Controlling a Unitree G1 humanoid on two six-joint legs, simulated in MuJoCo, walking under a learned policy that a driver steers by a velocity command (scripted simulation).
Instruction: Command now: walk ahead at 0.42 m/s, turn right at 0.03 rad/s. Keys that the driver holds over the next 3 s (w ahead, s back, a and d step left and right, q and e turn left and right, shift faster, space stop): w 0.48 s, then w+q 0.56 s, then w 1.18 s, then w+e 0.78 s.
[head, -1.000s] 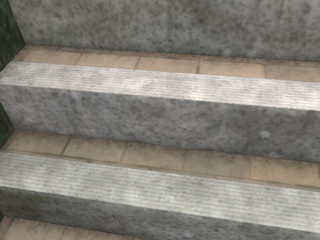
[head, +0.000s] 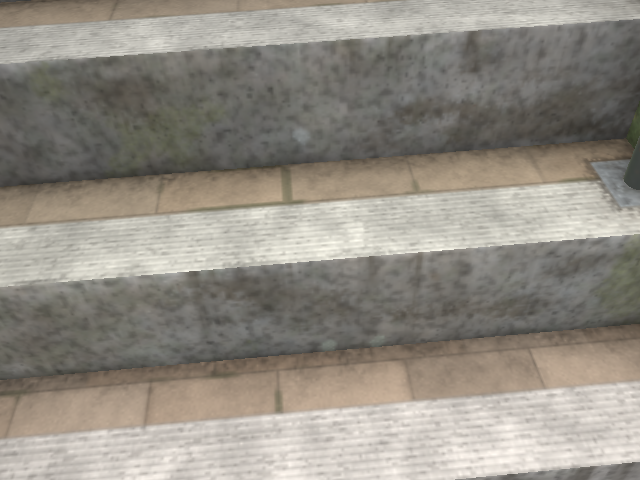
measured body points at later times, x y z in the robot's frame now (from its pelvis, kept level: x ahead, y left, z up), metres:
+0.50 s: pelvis +0.22 +0.02 +0.19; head +0.20 +0.02 +0.64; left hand +0.33 +0.26 +0.07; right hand +0.25 -0.21 +0.04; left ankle +0.22 +0.11 -0.50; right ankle +0.23 -0.15 -0.26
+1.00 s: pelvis +0.45 -0.01 +0.42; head +0.43 -0.02 +0.87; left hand +0.43 +0.22 +0.26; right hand +0.64 -0.20 +0.30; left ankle +0.43 +0.13 -0.02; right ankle +0.48 -0.13 -0.29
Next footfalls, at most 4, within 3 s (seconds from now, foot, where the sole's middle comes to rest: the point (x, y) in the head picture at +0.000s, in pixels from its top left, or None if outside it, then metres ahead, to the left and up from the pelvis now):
0.26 left None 0.26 0.11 -0.54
0.70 right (461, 408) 0.52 -0.13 -0.33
1.24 left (231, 225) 0.69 0.22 -0.12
1.80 right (288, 14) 0.94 0.14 0.09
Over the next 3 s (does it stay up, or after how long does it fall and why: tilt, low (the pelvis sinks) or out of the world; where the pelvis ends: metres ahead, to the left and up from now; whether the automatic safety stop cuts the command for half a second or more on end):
stays up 1.27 0.39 1.16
